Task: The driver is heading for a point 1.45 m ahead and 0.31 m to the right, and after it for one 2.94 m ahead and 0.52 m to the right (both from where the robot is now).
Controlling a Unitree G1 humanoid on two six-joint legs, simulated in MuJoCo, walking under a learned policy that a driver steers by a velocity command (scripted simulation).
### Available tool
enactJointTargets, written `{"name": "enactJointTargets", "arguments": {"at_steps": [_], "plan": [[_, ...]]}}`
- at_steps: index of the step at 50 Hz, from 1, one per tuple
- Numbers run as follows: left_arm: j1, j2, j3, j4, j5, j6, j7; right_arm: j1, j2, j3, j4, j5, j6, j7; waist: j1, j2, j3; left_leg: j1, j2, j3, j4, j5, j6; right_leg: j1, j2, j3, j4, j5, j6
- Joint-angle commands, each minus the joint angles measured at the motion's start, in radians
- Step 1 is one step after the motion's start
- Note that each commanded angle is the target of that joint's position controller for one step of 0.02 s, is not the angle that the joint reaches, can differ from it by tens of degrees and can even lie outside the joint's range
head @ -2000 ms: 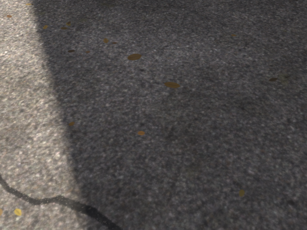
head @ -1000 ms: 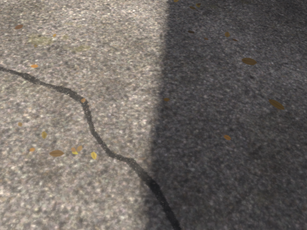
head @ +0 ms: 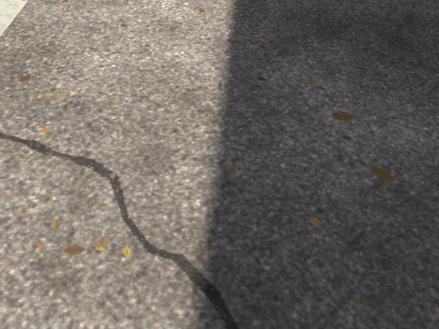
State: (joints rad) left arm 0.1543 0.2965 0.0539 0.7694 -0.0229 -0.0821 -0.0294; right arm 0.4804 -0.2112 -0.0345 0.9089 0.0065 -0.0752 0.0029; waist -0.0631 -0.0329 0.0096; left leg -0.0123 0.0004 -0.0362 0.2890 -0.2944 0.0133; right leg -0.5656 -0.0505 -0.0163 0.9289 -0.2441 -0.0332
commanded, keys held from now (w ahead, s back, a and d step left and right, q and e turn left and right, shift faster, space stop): w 1.00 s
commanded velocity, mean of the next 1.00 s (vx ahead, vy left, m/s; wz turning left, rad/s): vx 0.48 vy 0.00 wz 0.00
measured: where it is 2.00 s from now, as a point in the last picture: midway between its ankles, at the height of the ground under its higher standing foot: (239, 175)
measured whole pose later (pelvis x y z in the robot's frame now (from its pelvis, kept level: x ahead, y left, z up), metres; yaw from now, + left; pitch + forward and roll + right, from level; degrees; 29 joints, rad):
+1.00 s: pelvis +0.54 -0.01 +0.00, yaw +0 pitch +1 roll +1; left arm 0.19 0.31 0.04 0.80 -0.01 -0.07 0.00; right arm 0.31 -0.27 -0.05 0.82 0.00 -0.09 0.03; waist -0.03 -0.04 0.03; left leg -0.16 -0.07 0.06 0.29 -0.15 0.07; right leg -0.62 -0.12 0.04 1.01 -0.23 0.00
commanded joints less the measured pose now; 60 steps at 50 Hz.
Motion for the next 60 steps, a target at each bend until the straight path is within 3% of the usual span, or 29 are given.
{"name": "enactJointTargets", "arguments": {"at_steps": [1, 4, 7, 9, 10, 11, 12, 13, 14, 15, 17, 20, 23, 27, 32, 35, 36, 37, 38, 39, 40, 41, 42, 43, 45, 48, 50, 54, 60], "plan": [[-0.200, -0.006, -0.016, -0.121, 0.003, -0.022, -0.019, -0.004, -0.170, -0.032, -0.057, 0.002, -0.002, -0.017, -0.026, 0.146, 0.096, -0.002, 0.184, -0.131, -0.168, 0.212, 0.160, -0.105, 0.002, -0.025, -0.210, 0.143, 0.029], [-0.238, 0.023, -0.014, -0.144, -0.006, -0.018, -0.025, 0.012, -0.212, -0.043, -0.053, 0.011, -0.003, -0.019, -0.023, 0.168, 0.111, -0.060, 0.217, -0.117, -0.185, 0.198, 0.158, 0.022, 0.020, -0.025, -0.320, 0.208, 0.027], [-0.206, 0.076, 0.001, -0.148, -0.008, -0.016, -0.023, -0.014, -0.227, -0.051, -0.054, 0.016, 0.002, -0.017, 0.027, 0.173, 0.104, -0.005, 0.258, -0.106, -0.133, 0.345, 0.133, 0.091, 0.027, -0.012, -0.373, 0.187, -0.015], [-0.021, 0.131, 0.033, -0.098, -0.003, -0.011, -0.009, -0.031, -0.230, -0.053, -0.059, 0.009, 0.011, -0.016, 0.133, 0.157, -0.024, -0.013, 0.209, -0.036, 0.119, 0.690, 0.094, 0.342, 0.076, -0.048, -0.387, 0.154, -0.063], [0.151, 0.168, 0.051, -0.054, -0.004, -0.006, 0.003, -0.035, -0.213, -0.045, -0.073, -0.002, 0.014, -0.020, 0.210, 0.128, -0.136, -0.145, 0.166, -0.005, 0.347, 0.659, 0.062, 0.591, 0.029, 0.000, -0.363, 0.141, -0.095], [0.283, 0.273, 0.073, -0.031, 0.026, 0.001, 0.010, 0.056, -0.102, -0.013, -0.108, -0.007, 0.005, -0.018, 0.196, -0.136, -0.309, -0.488, 0.028, 0.044, 0.764, 0.259, -0.005, 0.946, -0.238, 0.424, -0.430, -0.081, -0.224], [0.295, 0.233, 0.056, -0.019, 0.019, -0.002, -0.001, 0.072, -0.084, -0.004, -0.100, 0.012, -0.020, -0.017, 0.178, -0.284, -0.395, -0.615, -0.051, -0.082, 0.966, -0.254, -0.006, 0.955, -0.342, 0.818, -0.669, -0.284, -0.282], [0.203, 0.169, 0.035, -0.025, 0.013, -0.006, -0.001, -0.020, -0.180, -0.033, -0.118, 0.044, -0.031, -0.010, 0.163, -0.192, -0.208, -0.725, 0.014, -0.098, 1.051, -0.210, 0.007, 0.816, -0.321, 0.728, -0.700, -0.348, -0.239], [0.139, 0.135, 0.025, -0.035, 0.012, -0.007, -0.001, -0.107, -0.199, -0.035, -0.138, 0.049, -0.036, -0.008, 0.142, -0.100, -0.099, -0.732, 0.066, -0.063, 1.033, -0.127, 0.028, 0.673, -0.288, 0.577, -0.698, -0.265, -0.212], [0.082, 0.116, 0.020, -0.038, 0.021, -0.009, -0.004, -0.143, -0.186, -0.035, -0.143, 0.033, -0.036, -0.011, 0.108, -0.026, -0.039, -0.693, 0.106, -0.045, 0.974, -0.049, 0.030, 0.538, -0.243, 0.464, -0.716, -0.145, -0.198], [0.022, 0.082, 0.013, -0.040, 0.037, -0.020, -0.008, -0.112, -0.159, -0.039, -0.125, 0.015, -0.015, -0.012, 0.048, -0.061, -0.021, -0.584, 0.152, -0.054, 0.895, 0.035, 0.029, 0.398, -0.175, 0.329, -0.766, -0.016, -0.187], [0.038, 0.093, 0.017, -0.014, 0.026, -0.039, -0.006, -0.139, -0.141, -0.037, -0.134, 0.005, 0.009, -0.015, 0.030, -0.037, 0.012, -0.600, 0.161, -0.039, 0.815, 0.106, 0.004, 0.339, -0.159, 0.240, -0.826, 0.076, -0.214], [0.091, 0.114, 0.022, 0.014, 0.022, -0.036, 0.009, -0.261, -0.143, -0.035, -0.176, -0.008, 0.002, -0.015, 0.059, -0.001, 0.052, -0.689, 0.163, -0.034, 0.638, 0.262, -0.024, 0.380, -0.152, 0.186, -0.846, 0.149, -0.214], [0.165, 0.142, 0.024, 0.044, 0.010, -0.023, 0.023, -0.410, -0.112, -0.018, -0.216, 0.000, -0.018, 0.004, 0.118, 0.005, 0.072, -0.636, 0.118, 0.016, 0.379, 0.437, -0.027, 0.413, -0.124, 0.102, -0.846, 0.192, -0.179], [0.263, 0.152, 0.026, 0.093, 0.003, 0.007, 0.027, -0.545, -0.119, -0.010, -0.279, 0.011, -0.030, 0.037, 0.159, 0.002, 0.094, -0.678, 0.084, 0.021, 0.239, 0.373, 0.002, 0.598, -0.186, 0.110, -0.768, 0.256, -0.171], [0.258, 0.172, 0.034, 0.101, 0.003, 0.024, 0.032, -0.511, -0.153, -0.020, -0.286, 0.012, -0.034, 0.048, 0.116, -0.036, 0.050, -0.590, 0.046, 0.042, 0.200, 0.245, 0.043, 0.683, -0.210, 0.114, -0.668, 0.477, -0.144], [0.243, 0.183, 0.036, 0.098, 0.005, 0.029, 0.034, -0.440, -0.178, -0.032, -0.271, 0.011, -0.034, 0.046, 0.072, -0.054, -0.002, -0.477, 0.013, 0.069, 0.190, 0.216, 0.064, 0.688, -0.195, 0.098, -0.577, 0.660, -0.131], [0.227, 0.172, 0.030, 0.093, 0.009, 0.036, 0.036, -0.289, -0.220, -0.055, -0.228, 0.009, -0.034, 0.038, -0.009, -0.045, -0.102, -0.261, -0.010, 0.092, 0.169, 0.245, 0.098, 0.641, -0.147, 0.057, -0.397, 0.771, -0.104], [0.226, 0.135, 0.011, 0.066, 0.026, 0.032, 0.039, -0.101, -0.286, -0.076, -0.189, -0.002, -0.030, 0.026, -0.080, 0.018, -0.258, 0.071, 0.136, -0.059, 0.229, 0.290, 0.160, 0.435, -0.099, 0.026, -0.113, 0.566, -0.071], [0.359, -0.001, -0.029, 0.049, 0.025, 0.009, 0.026, -0.032, -0.370, -0.096, -0.166, -0.010, -0.024, 0.026, -0.014, 0.283, -0.400, 0.448, 0.382, -0.552, 0.161, 0.085, 0.327, 0.000, 0.094, 0.014, 0.262, -0.092, 0.004], [0.303, 0.085, -0.012, 0.064, 0.004, -0.014, 0.022, -0.024, -0.263, -0.069, -0.170, -0.002, -0.022, 0.025, -0.057, 0.235, -0.412, 0.449, 0.397, -0.696, 0.044, -0.009, 0.321, -0.124, 0.087, 0.155, 0.379, -0.323, -0.004], [0.200, 0.150, 0.007, 0.027, -0.024, -0.028, 0.017, -0.100, -0.226, -0.053, -0.177, -0.001, -0.021, 0.022, -0.049, 0.185, -0.239, 0.320, 0.360, -0.533, 0.023, 0.020, 0.271, -0.195, 0.032, 0.143, 0.403, -0.260, -0.015], [0.141, 0.141, 0.004, 0.011, -0.022, -0.033, 0.020, -0.170, -0.208, -0.047, -0.187, -0.002, -0.019, 0.021, -0.018, 0.105, -0.150, 0.172, 0.319, -0.409, 0.002, 0.119, 0.246, -0.175, -0.021, 0.108, 0.357, -0.170, -0.015], [0.112, 0.129, 0.007, 0.006, -0.004, -0.030, 0.022, -0.220, -0.183, -0.040, -0.191, -0.007, -0.020, 0.024, 0.012, 0.066, -0.078, 0.045, 0.279, -0.324, -0.032, 0.209, 0.235, -0.145, -0.052, 0.093, 0.289, -0.113, -0.006], [0.155, 0.098, 0.007, 0.019, 0.005, -0.008, 0.022, -0.257, -0.162, -0.035, -0.191, -0.016, -0.030, 0.028, 0.066, 0.101, -0.055, -0.083, 0.235, -0.239, -0.096, 0.277, 0.230, -0.040, -0.086, 0.097, 0.223, -0.050, 0.009], [0.133, 0.062, -0.001, 0.008, 0.015, 0.017, 0.028, -0.249, -0.192, -0.044, -0.165, -0.005, -0.044, 0.026, 0.086, 0.093, -0.012, -0.158, 0.223, -0.148, -0.155, 0.354, 0.249, -0.053, -0.100, 0.079, 0.122, 0.008, 0.042], [0.058, 0.056, -0.004, -0.018, 0.021, 0.016, 0.028, -0.225, -0.207, -0.048, -0.147, -0.005, -0.039, 0.016, 0.068, 0.083, 0.014, -0.152, 0.208, -0.102, -0.173, 0.364, 0.242, -0.092, -0.103, 0.073, -0.001, 0.117, 0.058], [-0.060, 0.034, -0.015, -0.040, 0.009, 0.005, 0.009, -0.194, -0.230, -0.052, -0.123, -0.007, -0.032, 0.005, 0.018, 0.086, 0.038, -0.131, 0.179, 0.023, -0.190, 0.329, 0.191, -0.043, -0.067, 0.033, -0.246, 0.339, 0.044], [-0.174, 0.055, -0.009, -0.112, 0.001, 0.005, -0.022, -0.142, -0.250, -0.064, -0.071, 0.006, -0.005, -0.004, -0.008, 0.081, 0.067, 0.092, 0.270, 0.071, -0.118, 0.375, 0.152, -0.112, -0.032, 0.042, -0.356, 0.241, -0.019]]}}
Next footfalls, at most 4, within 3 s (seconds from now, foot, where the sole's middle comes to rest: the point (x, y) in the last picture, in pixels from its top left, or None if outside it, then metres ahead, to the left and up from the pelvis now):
0.20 right None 0.27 -0.15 -0.78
0.76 left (182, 303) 0.59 0.08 -0.78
1.28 right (252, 222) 0.87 -0.17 -0.78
1.80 left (215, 156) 1.19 -0.06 -0.78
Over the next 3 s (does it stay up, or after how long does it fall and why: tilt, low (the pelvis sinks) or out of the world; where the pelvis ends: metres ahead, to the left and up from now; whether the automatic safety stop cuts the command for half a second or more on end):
stays up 1.38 -0.33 -0.01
